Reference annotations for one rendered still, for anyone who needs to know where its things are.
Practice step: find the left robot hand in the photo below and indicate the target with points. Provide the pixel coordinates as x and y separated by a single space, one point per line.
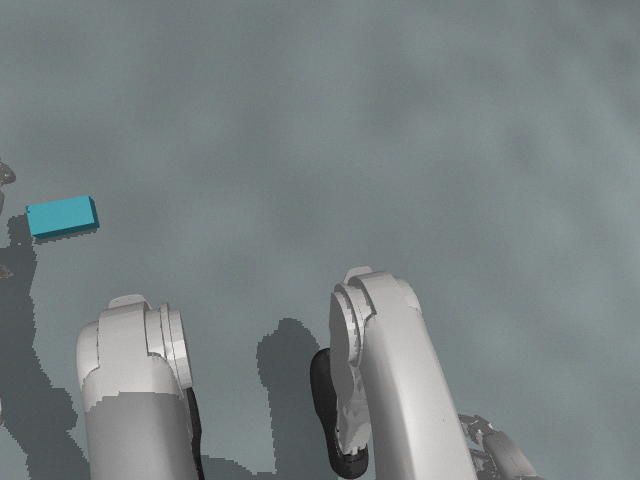
7 176

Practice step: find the small box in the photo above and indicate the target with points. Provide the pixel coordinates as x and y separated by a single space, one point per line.
62 217

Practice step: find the right robot foot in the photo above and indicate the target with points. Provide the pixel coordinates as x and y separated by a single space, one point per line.
325 399

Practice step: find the left robot foot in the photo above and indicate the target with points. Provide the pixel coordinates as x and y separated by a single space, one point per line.
197 431

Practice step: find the right robot hand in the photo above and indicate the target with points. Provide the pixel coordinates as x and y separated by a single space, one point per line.
502 459

